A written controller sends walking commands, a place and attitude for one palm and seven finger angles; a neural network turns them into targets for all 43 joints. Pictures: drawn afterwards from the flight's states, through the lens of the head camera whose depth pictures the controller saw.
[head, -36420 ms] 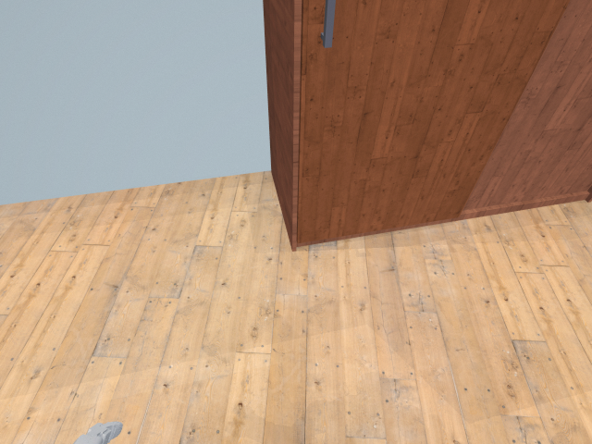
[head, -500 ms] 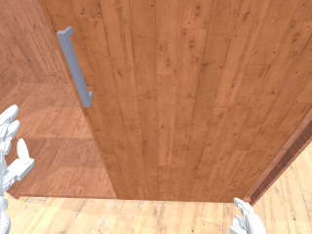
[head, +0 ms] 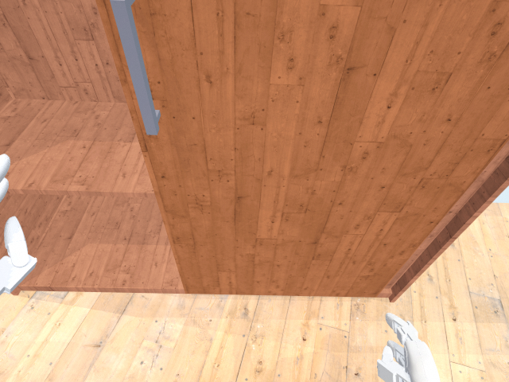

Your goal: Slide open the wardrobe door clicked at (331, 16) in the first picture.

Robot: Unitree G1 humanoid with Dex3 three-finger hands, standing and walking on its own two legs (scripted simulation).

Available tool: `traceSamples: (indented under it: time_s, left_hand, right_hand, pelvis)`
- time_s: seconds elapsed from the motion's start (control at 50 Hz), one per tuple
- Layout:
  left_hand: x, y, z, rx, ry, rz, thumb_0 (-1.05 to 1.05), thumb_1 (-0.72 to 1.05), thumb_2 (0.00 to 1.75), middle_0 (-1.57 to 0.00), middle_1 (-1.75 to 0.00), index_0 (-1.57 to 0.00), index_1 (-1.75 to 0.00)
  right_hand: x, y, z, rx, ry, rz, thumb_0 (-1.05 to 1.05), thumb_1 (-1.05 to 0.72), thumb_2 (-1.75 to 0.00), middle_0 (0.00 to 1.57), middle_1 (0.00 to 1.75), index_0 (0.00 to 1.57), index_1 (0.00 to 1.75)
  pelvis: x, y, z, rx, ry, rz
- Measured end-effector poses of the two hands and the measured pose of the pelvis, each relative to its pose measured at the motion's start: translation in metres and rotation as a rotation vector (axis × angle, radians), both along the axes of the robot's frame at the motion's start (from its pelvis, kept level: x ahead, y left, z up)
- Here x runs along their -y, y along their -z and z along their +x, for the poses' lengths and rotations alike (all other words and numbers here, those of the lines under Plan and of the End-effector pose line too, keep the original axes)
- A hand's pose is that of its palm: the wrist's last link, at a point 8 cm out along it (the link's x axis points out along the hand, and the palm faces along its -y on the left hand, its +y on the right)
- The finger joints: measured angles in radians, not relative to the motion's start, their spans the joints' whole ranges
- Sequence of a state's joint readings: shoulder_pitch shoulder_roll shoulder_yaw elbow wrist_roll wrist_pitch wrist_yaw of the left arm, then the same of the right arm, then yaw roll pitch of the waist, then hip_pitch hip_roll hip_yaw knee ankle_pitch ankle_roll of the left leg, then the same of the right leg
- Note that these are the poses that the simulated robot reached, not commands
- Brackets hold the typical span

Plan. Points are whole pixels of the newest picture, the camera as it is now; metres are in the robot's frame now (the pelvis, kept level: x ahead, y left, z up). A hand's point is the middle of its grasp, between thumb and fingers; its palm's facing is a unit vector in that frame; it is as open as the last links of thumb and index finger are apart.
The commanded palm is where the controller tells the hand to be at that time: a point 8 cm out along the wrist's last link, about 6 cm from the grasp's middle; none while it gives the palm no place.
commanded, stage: step back with the hand held close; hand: left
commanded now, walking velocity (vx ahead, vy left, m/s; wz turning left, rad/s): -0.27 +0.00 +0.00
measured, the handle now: (142, 70) +0.52 +0.23 +0.23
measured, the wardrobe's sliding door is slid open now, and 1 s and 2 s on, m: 0.67 0.67 0.67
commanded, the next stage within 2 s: stop stepping back and stand still in 0.64 s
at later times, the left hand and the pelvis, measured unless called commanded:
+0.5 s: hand out of the picture +0.15 +0.30 +0.18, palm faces +0.47 -0.77 -0.43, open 7.4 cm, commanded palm +0.09 +0.32 +0.18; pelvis -0.05 +0.01 +0.01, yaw +1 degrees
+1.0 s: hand out of the picture +0.09 +0.30 +0.16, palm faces +0.51 -0.81 -0.30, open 7.4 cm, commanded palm +0.01 +0.32 +0.18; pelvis -0.14 +0.02 -0.01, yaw -2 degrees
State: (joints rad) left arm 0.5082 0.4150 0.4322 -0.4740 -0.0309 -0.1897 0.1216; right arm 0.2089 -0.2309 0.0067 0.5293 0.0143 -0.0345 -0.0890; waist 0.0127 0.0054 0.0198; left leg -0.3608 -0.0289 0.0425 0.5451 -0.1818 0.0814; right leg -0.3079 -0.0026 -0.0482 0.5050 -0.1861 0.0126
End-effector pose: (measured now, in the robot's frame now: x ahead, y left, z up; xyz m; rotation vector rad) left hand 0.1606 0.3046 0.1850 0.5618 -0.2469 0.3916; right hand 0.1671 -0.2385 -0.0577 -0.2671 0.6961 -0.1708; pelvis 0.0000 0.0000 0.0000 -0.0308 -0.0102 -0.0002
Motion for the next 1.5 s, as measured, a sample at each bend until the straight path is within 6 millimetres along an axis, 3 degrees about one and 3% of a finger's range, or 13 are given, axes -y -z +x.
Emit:
traceSamples:
  time_s: [0.18,0.32,0.46,0.6,0.7,0.78,0.88,0.98,1.06,1.2,1.32,1.4,1.5]
  left_hand:
    - [-0.007,0.007,-0.037,0.051,-0.043,-0.02,0.01,0.89,0.89,-0.21,-0.3,-0.21,-0.3]
    - [-0.015,0.004,-0.042,0.111,0.004,-0.01,0.01,0.89,0.89,-0.21,-0.3,-0.21,-0.3]
    - [-0.031,-0.014,-0.055,0.11,-0.016,0.034,0.01,0.89,0.89,-0.21,-0.3,-0.21,-0.3]
    - [-0.005,0.005,-0.059,0.058,0.085,-0.015,0.01,0.89,0.9,-0.2,-0.3,-0.21,-0.3]
    - [0.022,0.002,-0.063,0.072,0.226,-0.005,0.02,0.89,0.89,-0.21,-0.3,-0.21,-0.3]
    - [0.03,-0.015,-0.096,0.095,0.283,0.062,0.02,0.89,0.89,-0.21,-0.3,-0.21,-0.3]
    - [0.007,-0.018,-0.135,0.089,0.166,0.066,0.01,0.88,0.89,-0.21,-0.31,-0.22,-0.3]
    - [-0.031,0.014,-0.124,0.128,-0.028,-0.108,0.01,0.89,0.89,-0.21,-0.3,-0.21,-0.3]
    - [-0.024,0.028,-0.116,0.037,-0.012,-0.185,0.01,0.89,0.9,-0.2,-0.3,-0.2,-0.3]
    - [0.028,-0.015,-0.154,0.041,0.236,0.006,0.02,0.89,0.89,-0.2,-0.3,-0.21,-0.3]
    - [0.0,-0.024,-0.184,0.033,0.064,0.064,0.01,0.88,0.89,-0.21,-0.31,-0.22,-0.3]
    - [-0.025,-0.001,-0.186,0.039,-0.095,-0.082,0.01,0.89,0.89,-0.21,-0.3,-0.21,-0.3]
    - [-0.022,0.033,-0.169,0.017,-0.084,-0.22,0.01,0.89,0.9,-0.2,-0.3,-0.21,-0.3]
  right_hand:
    - [-0.013,0.01,-0.022,-0.035,-0.066,-0.008,0.01,-0.9,-0.9,0.21,0.3,0.2,0.3]
    - [-0.02,0.008,-0.037,-0.033,-0.057,-0.046,0.01,-0.9,-0.9,0.21,0.3,0.2,0.3]
    - [-0.033,-0.003,-0.047,-0.022,-0.054,-0.008,0.01,-0.9,-0.9,0.21,0.3,0.2,0.3]
    - [-0.033,0.004,-0.057,-0.003,-0.081,0.012,0.01,-0.9,-0.9,0.21,0.3,0.2,0.3]
    - [-0.02,0.008,-0.091,0.0,-0.027,0.014,0.01,-0.9,-0.9,0.21,0.3,0.21,0.3]
    - [-0.005,0.003,-0.131,0.01,0.03,0.017,0.01,-0.9,-0.9,0.21,0.3,0.21,0.3]
    - [0.018,0.0,-0.18,-0.055,0.129,-0.039,0.01,-0.9,-0.9,0.21,0.3,0.2,0.3]
    - [0.023,0.016,-0.203,-0.12,0.137,-0.104,0.01,-0.91,-0.9,0.21,0.3,0.2,0.3]
    - [0.001,0.007,-0.21,-0.075,0.117,-0.052,0.01,-0.91,-0.9,0.2,0.3,0.2,0.3]
    - [-0.029,-0.01,-0.212,0.048,0.049,0.058,0.01,-0.9,-0.9,0.21,0.3,0.2,0.3]
    - [-0.018,0.008,-0.213,-0.015,0.037,0.074,0.01,-0.9,-0.9,0.21,0.3,0.21,0.3]
    - [-0.006,0.012,-0.215,-0.051,0.032,0.034,0.01,-0.9,-0.9,0.21,0.3,0.21,0.3]
    - [0.0,0.013,-0.206,-0.056,0.023,-0.053,0.01,-0.9,-0.9,0.21,0.3,0.2,0.3]
  pelvis:
    - [-0.002,0.005,-0.021,-0.006,-0.043,-0.012]
    - [-0.014,0.008,-0.036,-0.003,-0.051,-0.042]
    - [-0.016,-0.005,-0.044,-0.071,-0.037,-0.072]
    - [-0.008,0.002,-0.078,-0.126,0.059,-0.014]
    - [-0.004,0.006,-0.114,-0.076,0.051,-0.039]
    - [0.003,0.007,-0.133,-0.05,0.033,-0.046]
    - [-0.001,0.001,-0.125,-0.054,0.101,0.011]
    - [-0.019,0.008,-0.133,-0.048,0.031,-0.003]
    - [-0.021,-0.002,-0.154,-0.02,0.05,0.01]
    - [-0.008,-0.009,-0.174,-0.025,0.067,0.017]
    - [-0.006,-0.009,-0.177,-0.018,0.07,0.026]
    - [-0.011,-0.011,-0.173,-0.007,0.044,0.04]
    - [-0.026,-0.003,-0.168,0.01,0.002,0.013]
